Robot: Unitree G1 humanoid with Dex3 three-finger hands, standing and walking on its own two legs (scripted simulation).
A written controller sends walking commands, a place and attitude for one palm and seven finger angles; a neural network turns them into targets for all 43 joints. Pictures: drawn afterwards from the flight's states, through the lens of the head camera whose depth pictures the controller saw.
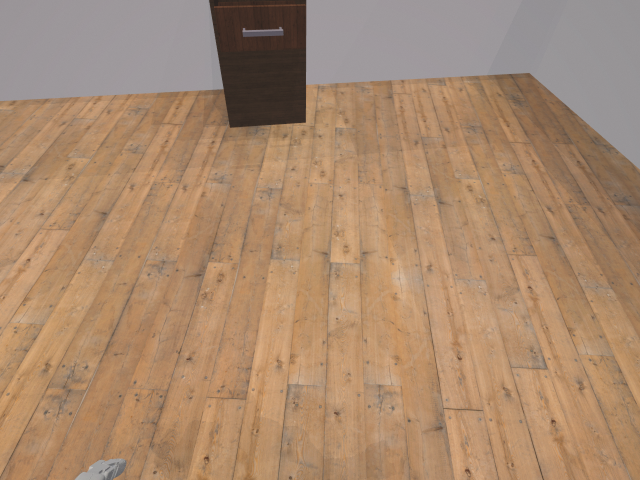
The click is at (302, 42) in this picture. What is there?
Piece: drawer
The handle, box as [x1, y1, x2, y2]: [242, 27, 283, 36]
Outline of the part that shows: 283,35 281,27 279,27 278,29 269,30 245,30 244,28 242,30 243,36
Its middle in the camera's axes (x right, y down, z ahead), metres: -0.26 -0.91 +1.69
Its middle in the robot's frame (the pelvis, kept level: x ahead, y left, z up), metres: +1.85 +0.34 -0.19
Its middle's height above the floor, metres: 0.58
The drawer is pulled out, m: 0.15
